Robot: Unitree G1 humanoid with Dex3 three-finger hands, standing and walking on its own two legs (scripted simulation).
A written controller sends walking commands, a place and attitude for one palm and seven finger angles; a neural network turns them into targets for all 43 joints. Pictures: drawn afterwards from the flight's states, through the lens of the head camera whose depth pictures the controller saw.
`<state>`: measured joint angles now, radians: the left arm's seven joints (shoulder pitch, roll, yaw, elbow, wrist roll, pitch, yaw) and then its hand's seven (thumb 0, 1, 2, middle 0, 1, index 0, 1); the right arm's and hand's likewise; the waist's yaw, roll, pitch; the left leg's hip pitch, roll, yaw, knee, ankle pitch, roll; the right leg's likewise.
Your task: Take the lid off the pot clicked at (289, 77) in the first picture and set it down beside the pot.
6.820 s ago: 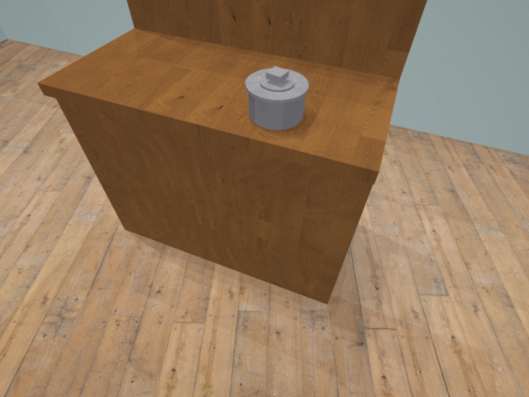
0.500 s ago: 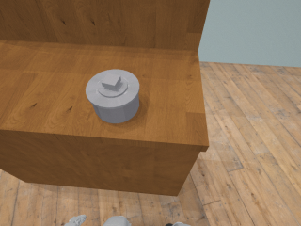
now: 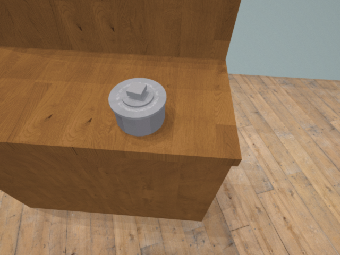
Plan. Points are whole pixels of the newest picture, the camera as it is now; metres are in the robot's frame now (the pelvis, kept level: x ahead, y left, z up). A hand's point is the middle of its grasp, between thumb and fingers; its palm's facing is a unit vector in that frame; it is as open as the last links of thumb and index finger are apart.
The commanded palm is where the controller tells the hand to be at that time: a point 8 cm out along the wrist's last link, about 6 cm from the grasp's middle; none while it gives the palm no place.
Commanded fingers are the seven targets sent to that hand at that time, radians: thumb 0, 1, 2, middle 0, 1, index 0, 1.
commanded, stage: look again from close up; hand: left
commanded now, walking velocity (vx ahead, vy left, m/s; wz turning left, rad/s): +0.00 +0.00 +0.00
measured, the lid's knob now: (136, 90) +0.49 +0.11 +0.11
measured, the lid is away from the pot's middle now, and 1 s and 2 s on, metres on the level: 0.00 0.00 0.00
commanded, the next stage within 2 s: lift the closed hand beside the body in 1.90 s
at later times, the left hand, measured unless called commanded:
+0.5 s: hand out of the picture +0.07 +0.15 -0.18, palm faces +0.02 -0.98 -0.21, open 7.3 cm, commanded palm none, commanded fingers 0.00 0.90 0.90 -0.20 -0.30 -0.20 -0.30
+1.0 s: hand out of the picture +0.01 +0.19 -0.18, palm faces +0.02 -0.98 -0.20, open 7.4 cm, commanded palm none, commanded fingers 0.00 0.90 0.90 -0.20 -0.30 -0.20 -0.30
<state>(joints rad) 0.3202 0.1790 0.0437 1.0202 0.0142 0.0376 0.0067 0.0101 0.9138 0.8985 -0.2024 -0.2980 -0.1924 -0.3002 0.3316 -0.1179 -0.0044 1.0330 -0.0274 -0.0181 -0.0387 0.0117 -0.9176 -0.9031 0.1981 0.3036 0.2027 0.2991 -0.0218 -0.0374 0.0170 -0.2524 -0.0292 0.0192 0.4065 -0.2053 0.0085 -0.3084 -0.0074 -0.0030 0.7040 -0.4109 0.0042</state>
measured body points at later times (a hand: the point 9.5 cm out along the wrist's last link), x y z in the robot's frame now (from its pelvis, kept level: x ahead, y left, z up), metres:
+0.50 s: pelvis +0.03 -0.03 -0.01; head +0.04 -0.02 +0.44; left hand +0.07 +0.20 -0.16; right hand +0.08 -0.26 -0.15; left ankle -0.02 +0.08 -0.74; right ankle -0.05 -0.10 -0.74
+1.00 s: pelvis +0.01 +0.01 +0.00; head +0.02 +0.02 +0.45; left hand +0.01 +0.24 -0.16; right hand +0.01 -0.22 -0.15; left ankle -0.02 +0.08 -0.74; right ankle -0.05 -0.10 -0.74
